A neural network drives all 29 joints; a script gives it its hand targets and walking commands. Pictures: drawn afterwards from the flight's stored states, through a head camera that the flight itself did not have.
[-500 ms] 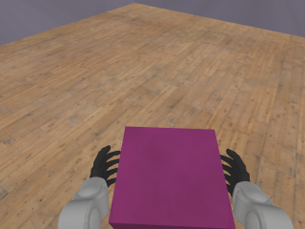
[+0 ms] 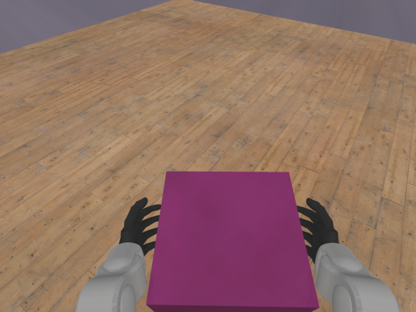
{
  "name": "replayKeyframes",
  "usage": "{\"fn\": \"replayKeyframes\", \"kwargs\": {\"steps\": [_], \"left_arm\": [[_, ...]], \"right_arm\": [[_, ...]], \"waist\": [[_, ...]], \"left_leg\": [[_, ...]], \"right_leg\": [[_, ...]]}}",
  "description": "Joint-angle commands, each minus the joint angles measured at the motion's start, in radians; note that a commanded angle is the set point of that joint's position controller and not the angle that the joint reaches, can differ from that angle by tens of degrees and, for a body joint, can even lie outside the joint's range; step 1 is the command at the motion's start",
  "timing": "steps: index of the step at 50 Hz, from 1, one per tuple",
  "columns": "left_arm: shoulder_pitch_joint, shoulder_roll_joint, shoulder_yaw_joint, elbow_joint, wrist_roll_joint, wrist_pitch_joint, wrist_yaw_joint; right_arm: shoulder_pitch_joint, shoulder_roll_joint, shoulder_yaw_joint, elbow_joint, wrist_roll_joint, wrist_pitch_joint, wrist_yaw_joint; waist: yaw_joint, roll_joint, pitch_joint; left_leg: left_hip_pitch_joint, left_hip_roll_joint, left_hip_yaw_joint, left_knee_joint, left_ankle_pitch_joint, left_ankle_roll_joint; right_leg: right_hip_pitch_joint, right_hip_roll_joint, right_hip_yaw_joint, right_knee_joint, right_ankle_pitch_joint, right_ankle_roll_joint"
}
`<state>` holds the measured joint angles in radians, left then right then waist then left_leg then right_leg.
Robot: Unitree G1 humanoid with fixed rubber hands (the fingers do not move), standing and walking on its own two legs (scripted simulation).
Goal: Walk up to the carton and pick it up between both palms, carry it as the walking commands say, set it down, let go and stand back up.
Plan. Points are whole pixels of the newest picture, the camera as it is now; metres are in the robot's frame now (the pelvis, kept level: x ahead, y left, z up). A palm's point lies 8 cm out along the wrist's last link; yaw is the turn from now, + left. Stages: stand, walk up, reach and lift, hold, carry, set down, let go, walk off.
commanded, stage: carry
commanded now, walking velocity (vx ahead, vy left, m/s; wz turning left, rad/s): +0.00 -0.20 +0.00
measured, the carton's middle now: (226, 255) +0.25 +0.00 +0.02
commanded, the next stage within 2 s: none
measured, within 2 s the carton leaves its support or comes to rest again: neither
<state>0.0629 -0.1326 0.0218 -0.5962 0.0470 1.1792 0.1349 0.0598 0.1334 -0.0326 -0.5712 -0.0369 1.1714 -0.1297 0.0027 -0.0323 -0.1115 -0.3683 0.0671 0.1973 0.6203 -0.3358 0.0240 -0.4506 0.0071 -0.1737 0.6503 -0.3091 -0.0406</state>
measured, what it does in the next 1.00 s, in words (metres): steps to the right: right foot, then left foot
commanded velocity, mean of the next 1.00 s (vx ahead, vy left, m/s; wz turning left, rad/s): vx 0.00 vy -0.20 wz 0.00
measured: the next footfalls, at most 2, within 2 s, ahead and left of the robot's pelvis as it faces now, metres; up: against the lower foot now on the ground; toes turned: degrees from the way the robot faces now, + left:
right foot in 0.30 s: +0.01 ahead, -0.26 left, +0.00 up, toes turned -9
left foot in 0.60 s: -0.04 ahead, -0.10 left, +0.00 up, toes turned +12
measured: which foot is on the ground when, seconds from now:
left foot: down 0.00-0.30, up 0.32-0.58, down 0.60-0.94, up 0.96-1.00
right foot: up 0.00-0.28, down 0.30-0.60, up 0.62-0.92, down 0.94-1.00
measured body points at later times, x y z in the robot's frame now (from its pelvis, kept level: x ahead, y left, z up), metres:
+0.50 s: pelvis -0.06 -0.16 +0.00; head -0.05 -0.17 +0.45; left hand +0.19 -0.03 +0.09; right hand +0.17 -0.33 +0.08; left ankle -0.07 -0.05 -0.67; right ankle -0.03 -0.25 -0.72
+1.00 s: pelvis -0.12 -0.32 +0.00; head -0.12 -0.33 +0.45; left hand +0.14 -0.19 +0.09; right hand +0.12 -0.50 +0.08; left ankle -0.10 -0.14 -0.70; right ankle -0.10 -0.44 -0.73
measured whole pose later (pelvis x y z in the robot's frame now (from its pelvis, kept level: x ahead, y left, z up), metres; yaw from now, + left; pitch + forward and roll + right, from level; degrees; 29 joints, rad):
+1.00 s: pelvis -0.12 -0.32 +0.00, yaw -2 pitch +4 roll -2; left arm 0.01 -0.13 0.00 -0.52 0.04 1.19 0.14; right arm 0.04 0.13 -0.07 -0.57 -0.06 1.21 -0.12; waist -0.01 0.05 -0.09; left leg -0.50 0.24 0.08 0.86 -0.54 -0.11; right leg -0.39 -0.03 -0.12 0.58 -0.23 -0.01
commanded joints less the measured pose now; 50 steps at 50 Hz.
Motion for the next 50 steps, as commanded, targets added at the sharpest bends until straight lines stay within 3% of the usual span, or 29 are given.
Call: {"fn": "replayKeyframes", "kwargs": {"steps": [1,3,5,10,13,14,15,16,17,18,21,26,28,29,30,31,32,33,34,35,37,42,44,45,46,47,48,49,50], "left_arm": [[-0.402,-0.727,-0.675,-0.095,-0.265,0.001,-0.091],[-0.416,-0.745,-0.686,-0.082,-0.284,0.004,-0.103],[-0.395,-0.747,-0.678,-0.064,-0.286,0.004,-0.103],[-0.347,-0.703,-0.630,-0.022,-0.254,0.017,-0.082],[-0.321,-0.695,-0.602,0.001,-0.236,0.023,-0.078],[-0.307,-0.691,-0.590,0.010,-0.234,0.025,-0.078],[-0.311,-0.683,-0.581,0.012,-0.232,0.026,-0.080],[-0.326,-0.657,-0.566,0.012,-0.224,0.027,-0.082],[-0.353,-0.687,-0.584,0.008,-0.234,0.017,-0.084],[-0.349,-0.712,-0.589,-0.015,-0.243,0.013,-0.090],[-0.359,-0.785,-0.586,-0.041,-0.245,-0.017,-0.109],[-0.315,-0.735,-0.625,-0.075,-0.255,-0.022,-0.105],[-0.306,-0.707,-0.631,-0.067,-0.256,-0.009,-0.098],[-0.312,-0.692,-0.631,-0.059,-0.256,-0.003,-0.093],[-0.332,-0.685,-0.632,-0.052,-0.251,0.002,-0.087],[-0.325,-0.696,-0.635,-0.055,-0.241,0.006,-0.087],[-0.383,-0.718,-0.668,-0.095,-0.253,0.004,-0.089],[-0.412,-0.733,-0.671,-0.084,-0.261,0.003,-0.089],[-0.423,-0.742,-0.679,-0.080,-0.273,0.004,-0.095],[-0.422,-0.750,-0.679,-0.071,-0.279,0.005,-0.100],[-0.396,-0.748,-0.669,-0.053,-0.280,0.005,-0.100],[-0.351,-0.707,-0.624,-0.016,-0.251,0.016,-0.080],[-0.331,-0.701,-0.604,-0.001,-0.238,0.019,-0.077],[-0.317,-0.701,-0.595,0.009,-0.234,0.021,-0.077],[-0.307,-0.694,-0.582,0.015,-0.232,0.022,-0.077],[-0.321,-0.678,-0.576,0.010,-0.230,0.024,-0.080],[-0.348,-0.672,-0.563,0.022,-0.222,0.020,-0.082],[-0.350,-0.705,-0.586,-0.005,-0.238,0.013,-0.083],[-0.353,-0.730,-0.585,-0.015,-0.240,0.008,-0.092]], "right_arm": [[-0.298,0.696,0.579,-0.074,0.239,-0.004,0.112],[-0.318,0.714,0.576,-0.081,0.238,-0.008,0.118],[-0.326,0.706,0.573,-0.088,0.243,-0.005,0.117],[-0.337,0.660,0.579,-0.100,0.252,0.011,0.109],[-0.351,0.653,0.587,-0.100,0.248,0.019,0.105],[-0.351,0.656,0.592,-0.097,0.244,0.021,0.104],[-0.347,0.656,0.591,-0.087,0.236,0.023,0.103],[-0.339,0.655,0.600,-0.088,0.221,0.024,0.103],[-0.383,0.663,0.636,-0.119,0.242,0.027,0.107],[-0.396,0.707,0.651,-0.112,0.267,0.026,0.110],[-0.462,0.787,0.693,-0.155,0.300,0.003,0.125],[-0.362,0.729,0.654,-0.140,0.291,-0.004,0.114],[-0.313,0.697,0.623,-0.112,0.274,0.006,0.110],[-0.302,0.684,0.607,-0.095,0.265,0.010,0.109],[-0.300,0.673,0.585,-0.073,0.255,0.012,0.108],[-0.281,0.656,0.573,-0.064,0.236,0.012,0.106],[-0.276,0.678,0.573,-0.064,0.228,0.002,0.112],[-0.309,0.694,0.575,-0.078,0.237,-0.002,0.114],[-0.319,0.703,0.574,-0.081,0.236,-0.004,0.117],[-0.329,0.711,0.575,-0.084,0.238,-0.005,0.119],[-0.329,0.701,0.572,-0.090,0.241,-0.003,0.117],[-0.338,0.660,0.579,-0.105,0.248,0.010,0.109],[-0.345,0.652,0.584,-0.105,0.244,0.015,0.106],[-0.351,0.654,0.587,-0.103,0.242,0.017,0.105],[-0.348,0.657,0.588,-0.098,0.237,0.019,0.104],[-0.338,0.656,0.587,-0.084,0.227,0.021,0.102],[-0.360,0.648,0.616,-0.114,0.216,0.024,0.105],[-0.388,0.683,0.645,-0.122,0.252,0.026,0.108],[-0.422,0.721,0.665,-0.126,0.274,0.024,0.114]], "waist": [[-0.024,0.288,-0.133],[-0.020,0.128,-0.100],[-0.015,0.176,-0.088],[-0.019,0.279,-0.109],[-0.006,0.306,-0.150],[0.000,0.242,-0.176],[0.001,0.103,-0.175],[-0.001,-0.158,-0.143],[-0.003,-0.272,-0.135],[0.000,-0.192,-0.126],[0.001,-0.159,-0.132],[0.008,-0.136,-0.206],[-0.001,-0.121,-0.209],[-0.011,-0.091,-0.204],[-0.018,-0.004,-0.202],[-0.027,0.265,-0.198],[-0.032,0.407,-0.142],[-0.025,0.279,-0.109],[-0.022,0.174,-0.096],[-0.019,0.121,-0.083],[-0.014,0.176,-0.076],[-0.020,0.290,-0.109],[-0.013,0.315,-0.140],[-0.001,0.293,-0.159],[0.004,0.184,-0.182],[-0.004,0.013,-0.167],[0.000,-0.250,-0.137],[0.000,-0.248,-0.139],[0.003,-0.195,-0.130]], "left_leg": [[0.285,0.504,-0.500,-0.342,0.528,0.164],[0.178,0.401,-0.299,-0.335,0.365,0.099],[0.137,0.320,-0.181,-0.324,0.326,0.043],[0.123,0.303,-0.126,-0.241,0.479,0.017],[0.093,0.293,-0.116,-0.145,0.407,-0.034],[0.043,0.255,-0.089,-0.066,0.313,-0.060],[-0.043,0.209,-0.054,0.051,0.139,-0.095],[-0.271,0.115,0.017,0.238,-0.234,-0.151],[-0.270,0.081,-0.060,0.380,-0.435,-0.136],[-0.246,0.095,-0.085,0.495,-0.356,-0.126],[-0.207,0.097,-0.071,0.542,-0.141,-0.111],[-0.082,0.020,-0.041,0.235,-0.148,-0.073],[0.002,0.008,-0.026,0.022,-0.075,-0.058],[0.097,0.032,-0.035,-0.153,0.043,-0.049],[0.252,0.123,-0.124,-0.268,0.134,-0.038],[0.382,0.383,-0.400,-0.303,0.279,0.039],[0.309,0.547,-0.571,-0.353,0.452,0.150],[0.265,0.512,-0.500,-0.352,0.493,0.167],[0.217,0.459,-0.400,-0.344,0.423,0.133],[0.165,0.395,-0.289,-0.336,0.354,0.092],[0.135,0.313,-0.170,-0.318,0.333,0.035],[0.131,0.300,-0.123,-0.221,0.517,0.007],[0.126,0.297,-0.122,-0.159,0.487,-0.023],[0.088,0.281,-0.104,-0.102,0.416,-0.049],[0.035,0.228,-0.065,-0.002,0.294,-0.078],[-0.118,0.182,-0.035,0.130,-0.004,-0.124],[-0.310,0.073,0.008,0.280,-0.382,-0.151],[-0.242,0.093,-0.090,0.440,-0.418,-0.134],[-0.228,0.088,-0.090,0.522,-0.336,-0.118]], "right_leg": [[-0.252,-0.091,0.180,0.305,-0.177,0.074],[-0.172,-0.098,0.218,0.396,-0.090,0.077],[-0.123,-0.075,0.150,0.352,-0.042,0.091],[-0.010,-0.034,0.042,0.114,-0.079,0.103],[0.121,0.006,0.005,-0.146,-0.009,0.083],[0.227,0.010,-0.007,-0.238,0.011,0.073],[0.308,-0.076,0.086,-0.345,0.067,0.055],[0.382,-0.338,0.372,-0.395,0.324,-0.039],[0.280,-0.397,0.431,-0.338,0.446,-0.138],[0.247,-0.335,0.327,-0.291,0.531,-0.144],[0.194,-0.233,0.170,-0.261,0.345,-0.125],[0.238,-0.260,0.247,-0.262,0.370,-0.162],[0.246,-0.247,0.251,-0.241,0.349,-0.145],[0.198,-0.229,0.231,-0.224,0.301,-0.107],[0.066,-0.195,0.191,-0.153,0.247,-0.044],[-0.169,-0.100,0.097,0.006,0.088,0.037],[-0.274,-0.059,0.086,0.184,-0.182,0.073],[-0.262,-0.088,0.173,0.314,-0.168,0.076],[-0.221,-0.094,0.206,0.375,-0.133,0.076],[-0.176,-0.093,0.205,0.404,-0.083,0.077],[-0.124,-0.069,0.135,0.350,-0.038,0.091],[-0.003,-0.027,0.030,0.093,-0.083,0.099],[0.069,0.000,0.008,-0.069,-0.049,0.087],[0.160,0.016,-0.013,-0.192,0.006,0.079],[0.266,-0.005,0.005,-0.298,0.034,0.070],[0.352,-0.177,0.190,-0.379,0.151,0.031],[0.357,-0.406,0.462,-0.378,0.370,-0.099],[0.259,-0.374,0.405,-0.325,0.455,-0.150],[0.213,-0.330,0.319,-0.311,0.399,-0.144]]}}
